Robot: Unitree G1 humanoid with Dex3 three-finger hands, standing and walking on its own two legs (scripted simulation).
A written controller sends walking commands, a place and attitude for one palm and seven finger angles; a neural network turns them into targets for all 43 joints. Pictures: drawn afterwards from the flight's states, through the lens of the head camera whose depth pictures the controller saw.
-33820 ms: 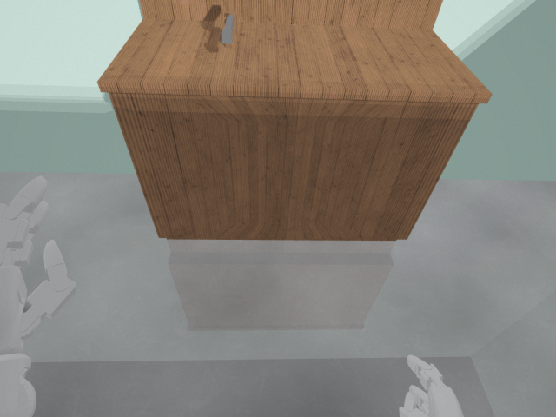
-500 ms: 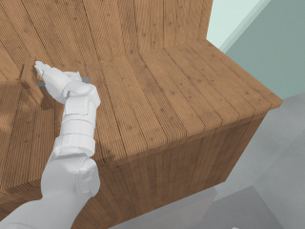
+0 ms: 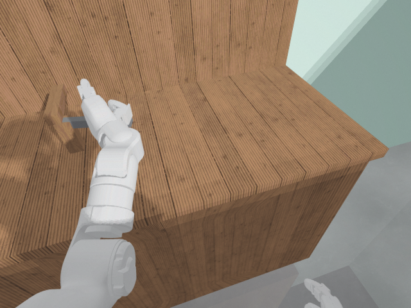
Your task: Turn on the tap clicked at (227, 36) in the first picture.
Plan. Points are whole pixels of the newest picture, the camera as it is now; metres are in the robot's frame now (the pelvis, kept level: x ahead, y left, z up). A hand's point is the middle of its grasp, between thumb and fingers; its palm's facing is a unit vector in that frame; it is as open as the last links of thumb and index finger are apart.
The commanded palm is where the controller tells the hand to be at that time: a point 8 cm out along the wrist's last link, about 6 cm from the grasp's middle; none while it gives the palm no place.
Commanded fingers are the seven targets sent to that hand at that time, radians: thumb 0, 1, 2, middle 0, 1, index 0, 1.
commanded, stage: draw the hand back beside the body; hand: left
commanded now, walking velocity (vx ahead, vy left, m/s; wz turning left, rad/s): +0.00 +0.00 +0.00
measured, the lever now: (125, 119) +0.51 +0.23 +0.12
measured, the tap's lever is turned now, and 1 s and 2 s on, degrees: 76 76 76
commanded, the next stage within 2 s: step back with the hand held close in 1.38 s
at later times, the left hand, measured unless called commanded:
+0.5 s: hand (89, 163) +0.29 +0.21 +0.19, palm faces +0.30 -0.93 -0.22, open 7.6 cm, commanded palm +0.26 +0.25 +0.19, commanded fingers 0.00 0.90 0.90 -0.18 -0.24 -0.18 -0.24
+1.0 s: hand (40, 217) +0.21 +0.26 +0.16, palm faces +0.33 -0.90 -0.27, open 7.5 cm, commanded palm +0.17 +0.30 +0.18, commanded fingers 0.00 0.90 0.90 -0.20 -0.30 -0.20 -0.30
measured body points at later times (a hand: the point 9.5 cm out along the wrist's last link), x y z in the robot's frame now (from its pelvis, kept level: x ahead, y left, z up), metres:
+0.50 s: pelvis -0.02 +0.00 +0.01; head -0.04 -0.02 +0.46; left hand +0.27 +0.25 +0.20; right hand +0.17 -0.22 -0.08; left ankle +0.01 +0.14 -0.73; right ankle -0.02 -0.06 -0.74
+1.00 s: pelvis -0.01 +0.03 +0.01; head -0.04 +0.02 +0.46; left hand +0.19 +0.31 +0.17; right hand +0.18 -0.19 -0.06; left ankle +0.01 +0.14 -0.73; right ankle -0.02 -0.06 -0.73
